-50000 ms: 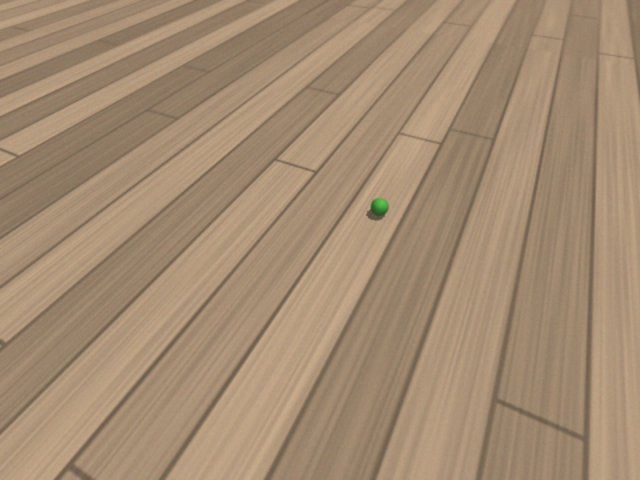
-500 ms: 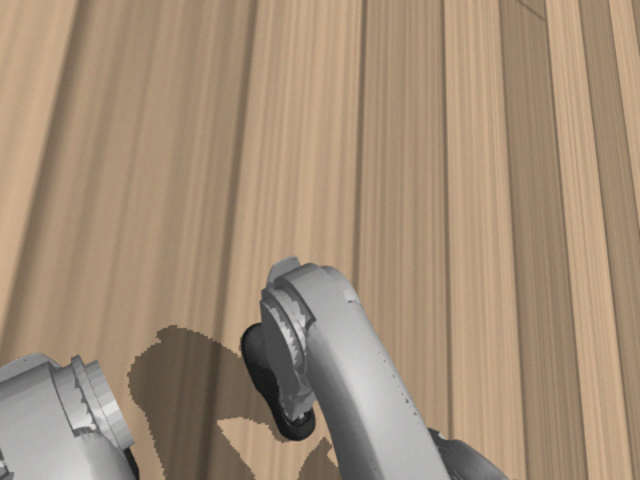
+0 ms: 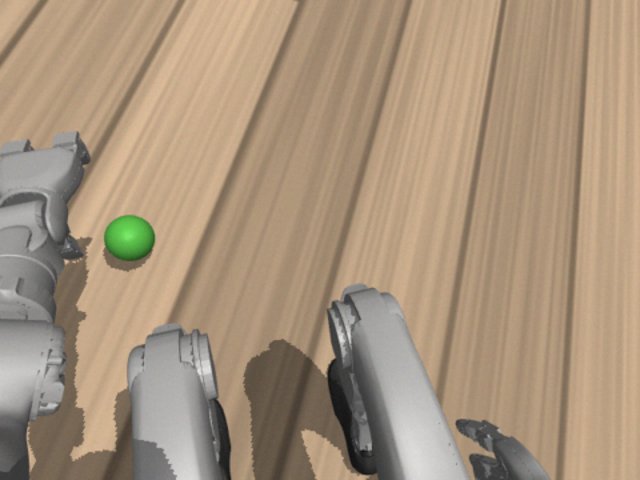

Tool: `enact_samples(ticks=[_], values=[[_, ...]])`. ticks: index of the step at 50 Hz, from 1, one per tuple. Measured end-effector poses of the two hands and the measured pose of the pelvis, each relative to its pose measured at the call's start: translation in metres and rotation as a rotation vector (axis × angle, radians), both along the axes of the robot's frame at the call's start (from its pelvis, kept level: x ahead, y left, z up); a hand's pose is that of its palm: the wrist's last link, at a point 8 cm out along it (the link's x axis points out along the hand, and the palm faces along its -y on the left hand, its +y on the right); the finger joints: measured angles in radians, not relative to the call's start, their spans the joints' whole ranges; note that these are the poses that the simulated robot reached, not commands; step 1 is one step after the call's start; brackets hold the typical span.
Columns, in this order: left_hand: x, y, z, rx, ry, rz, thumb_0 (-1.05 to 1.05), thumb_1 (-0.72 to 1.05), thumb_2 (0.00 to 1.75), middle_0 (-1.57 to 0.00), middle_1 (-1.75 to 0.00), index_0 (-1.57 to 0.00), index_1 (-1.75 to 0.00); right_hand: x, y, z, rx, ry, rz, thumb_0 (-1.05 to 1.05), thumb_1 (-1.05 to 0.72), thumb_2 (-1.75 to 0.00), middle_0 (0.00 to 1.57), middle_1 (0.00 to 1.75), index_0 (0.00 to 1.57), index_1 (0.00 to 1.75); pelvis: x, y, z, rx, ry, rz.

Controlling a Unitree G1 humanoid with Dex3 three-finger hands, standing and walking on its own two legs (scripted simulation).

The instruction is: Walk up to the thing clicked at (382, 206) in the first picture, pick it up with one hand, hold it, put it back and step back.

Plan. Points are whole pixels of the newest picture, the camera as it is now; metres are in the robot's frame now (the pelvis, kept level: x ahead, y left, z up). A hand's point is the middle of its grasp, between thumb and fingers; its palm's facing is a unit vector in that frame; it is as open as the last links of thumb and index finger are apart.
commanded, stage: withdraw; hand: left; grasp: from above
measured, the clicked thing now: (130, 238) +0.52 +0.24 -0.33
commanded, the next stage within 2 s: home in 0.30 s
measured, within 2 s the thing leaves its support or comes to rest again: neither
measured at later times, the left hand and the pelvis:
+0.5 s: hand (90, 223) +0.51 +0.26 -0.21, palm faces -0.42 -0.04 -0.91, open 13.8 cm; pelvis +0.00 +0.00 -0.04, yaw -1 degrees
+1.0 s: hand (25, 288) +0.37 +0.25 -0.01, palm faces -0.30 -0.65 -0.70, open 8.0 cm; pelvis +0.01 +0.00 +0.10, yaw +2 degrees
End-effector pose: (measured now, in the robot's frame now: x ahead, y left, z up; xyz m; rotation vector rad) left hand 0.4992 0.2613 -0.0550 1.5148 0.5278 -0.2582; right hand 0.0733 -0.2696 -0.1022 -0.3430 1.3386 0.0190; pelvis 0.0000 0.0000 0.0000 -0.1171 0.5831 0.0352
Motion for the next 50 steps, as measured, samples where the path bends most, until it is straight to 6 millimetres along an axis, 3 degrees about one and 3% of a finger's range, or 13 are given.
enact_samples(ticks=[5, 9, 14, 20, 25, 31, 36, 41, 50], values=[[-0.005, -0.026, -0.002, -0.057, 0.031, -0.103, 0.0, -0.55, 1.06, -0.09, -1.02, -0.08, -1.04, -0.004, -0.016, 0.016, -0.094, -0.001, 0.005, 0.0, -0.91, -0.91, 0.2, 0.3, 0.2, 0.3, -0.007, -0.005, 0.007, 0.009, -0.008, 0.006], [-0.003, -0.035, -0.015, -0.064, -0.002, -0.156, 0.0, -0.55, 1.05, -0.09, -1.02, -0.08, -1.04, -0.016, -0.027, 0.021, -0.16, 0.025, -0.004, 0.0, -0.91, -0.9, 0.2, 0.3, 0.2, 0.3, -0.008, -0.008, 0.001, 0.012, -0.008, 0.004], [-0.002, -0.028, -0.045, -0.039, -0.01, -0.143, 0.0, -0.54, 1.05, -0.09, -1.01, -0.08, -1.03, -0.036, -0.027, 0.014, -0.195, 0.072, -0.024, 0.0, -0.9, -0.9, 0.2, 0.29, 0.2, 0.3, -0.007, -0.007, -0.015, 0.008, -0.004, -0.001], [-0.001, -0.012, -0.085, -0.02, -0.003, -0.092, 0.0, -0.53, 1.03, -0.09, -1.02, -0.09, -1.03, -0.057, -0.01, -0.004, -0.169, 0.143, -0.038, 0.0, -0.9, -0.9, 0.2, 0.29, 0.2, 0.3, -0.002, -0.004, -0.032, -0.001, 0.005, -0.009], [0.013, 0.002, -0.094, -0.012, -0.067, -0.066, 0.0, -0.5, 1.0, -0.12, -0.99, -0.12, -0.99, -0.064, 0.009, -0.019, -0.117, 0.191, -0.052, 0.0, -0.9, -0.9, 0.2, 0.29, 0.2, 0.3, 0.005, -0.001, -0.041, -0.009, 0.024, -0.009], [0.025, 0.012, -0.061, -0.048, -0.177, 0.014, 0.0, -0.33, 0.94, -0.2, -0.81, -0.19, -0.82, -0.048, 0.023, -0.02, -0.061, 0.17, -0.094, 0.01, -0.89, -0.9, 0.2, 0.29, 0.2, 0.3, 0.014, 0.002, -0.03, -0.014, 0.059, -0.005], [0.011, 0.021, -0.019, -0.116, -0.139, 0.134, 0.0, -0.09, 0.91, -0.22, -0.66, -0.22, -0.67, -0.022, 0.022, -0.003, -0.029, 0.104, -0.111, 0.01, -0.89, -0.9, 0.2, 0.29, 0.2, 0.3, 0.019, 0.005, -0.002, -0.013, 0.077, 0.002], [-0.028, 0.024, 0.025, -0.243, -0.07, 0.22, 0.0, 0.22, 0.91, -0.23, -0.53, -0.22, -0.55, 0.007, 0.012, 0.028, -0.023, 0.025, -0.099, 0.0, -0.89, -0.9, 0.2, 0.29, 0.2, 0.3, 0.017, 0.006, 0.035, -0.004, 0.063, 0.008], [-0.129, 0.019, 0.091, -0.551, -0.057, 0.35, 0.01, 0.72, 0.91, -0.22, -0.36, -0.22, -0.37, 0.072, 0.001, 0.104, -0.071, -0.19, -0.031, 0.01, -0.9, -0.9, 0.2, 0.29, 0.2, 0.3, 0.008, 0.003, 0.099, 0.014, -0.001, 0.026]])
